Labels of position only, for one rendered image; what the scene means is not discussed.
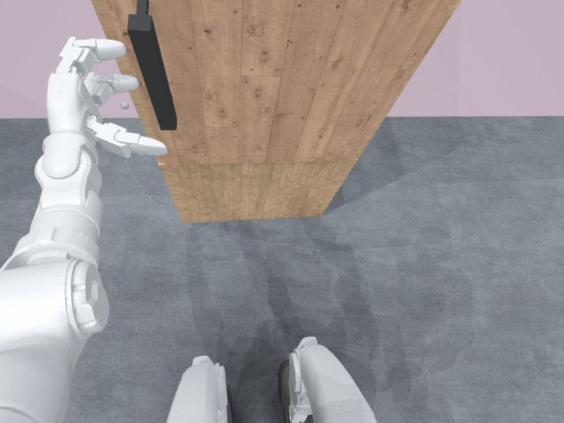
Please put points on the robot left upper arm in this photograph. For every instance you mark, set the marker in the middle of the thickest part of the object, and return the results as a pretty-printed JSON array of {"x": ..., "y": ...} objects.
[{"x": 47, "y": 312}]

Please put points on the robot left hand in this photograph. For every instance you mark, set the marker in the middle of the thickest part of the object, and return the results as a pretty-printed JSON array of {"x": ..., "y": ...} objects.
[{"x": 70, "y": 100}]

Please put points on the handle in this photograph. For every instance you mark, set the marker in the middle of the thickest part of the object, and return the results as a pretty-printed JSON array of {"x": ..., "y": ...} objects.
[{"x": 145, "y": 43}]

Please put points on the robot right foot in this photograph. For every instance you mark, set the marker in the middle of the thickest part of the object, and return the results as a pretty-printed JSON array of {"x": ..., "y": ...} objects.
[{"x": 283, "y": 389}]

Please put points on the robot right thigh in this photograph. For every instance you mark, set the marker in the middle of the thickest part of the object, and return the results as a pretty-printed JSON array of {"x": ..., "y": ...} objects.
[{"x": 333, "y": 395}]

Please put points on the cupboard door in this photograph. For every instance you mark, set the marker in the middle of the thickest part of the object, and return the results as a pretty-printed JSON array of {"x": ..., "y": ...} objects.
[{"x": 279, "y": 80}]

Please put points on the left robot forearm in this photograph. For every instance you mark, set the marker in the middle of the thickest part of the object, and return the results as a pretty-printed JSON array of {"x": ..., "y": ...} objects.
[{"x": 67, "y": 222}]

